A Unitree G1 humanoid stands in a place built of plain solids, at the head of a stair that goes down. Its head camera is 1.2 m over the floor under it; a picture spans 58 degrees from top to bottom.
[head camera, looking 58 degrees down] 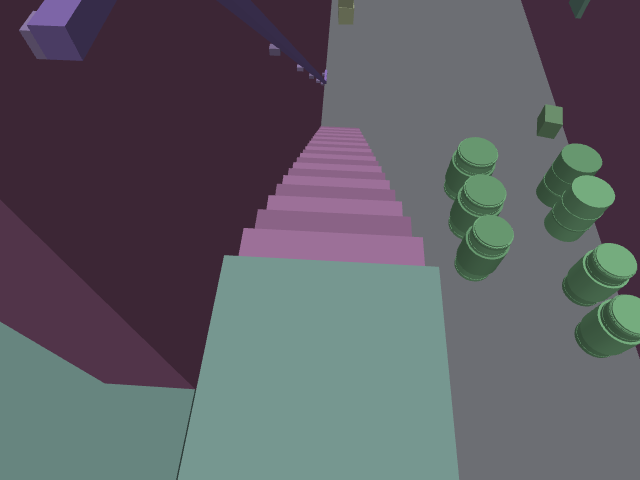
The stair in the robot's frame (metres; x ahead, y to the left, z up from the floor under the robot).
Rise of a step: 0.19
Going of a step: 0.23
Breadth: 0.69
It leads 4 degrees to the right of straight ahead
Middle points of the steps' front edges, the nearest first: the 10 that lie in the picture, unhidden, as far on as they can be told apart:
0.67 -0.03 0.00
0.90 -0.05 -0.19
1.13 -0.06 -0.38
1.36 -0.08 -0.57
1.59 -0.09 -0.77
1.82 -0.11 -0.96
2.05 -0.12 -1.15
2.28 -0.13 -1.34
2.51 -0.15 -1.53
2.74 -0.16 -1.72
